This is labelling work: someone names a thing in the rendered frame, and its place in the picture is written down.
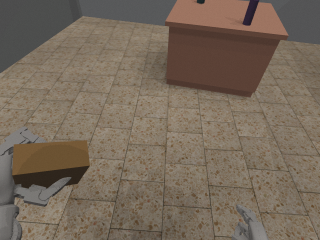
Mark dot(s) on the right robot hand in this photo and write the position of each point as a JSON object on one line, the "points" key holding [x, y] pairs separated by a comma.
{"points": [[254, 231]]}

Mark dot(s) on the left robot hand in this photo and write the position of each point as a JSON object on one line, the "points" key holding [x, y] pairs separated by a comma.
{"points": [[35, 195]]}

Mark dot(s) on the table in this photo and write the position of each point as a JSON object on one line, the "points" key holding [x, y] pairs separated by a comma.
{"points": [[210, 49]]}

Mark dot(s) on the robot left forearm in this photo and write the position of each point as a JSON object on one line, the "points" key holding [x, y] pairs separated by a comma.
{"points": [[10, 228]]}

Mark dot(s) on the sponge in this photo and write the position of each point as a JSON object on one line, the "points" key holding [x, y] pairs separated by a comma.
{"points": [[45, 163]]}

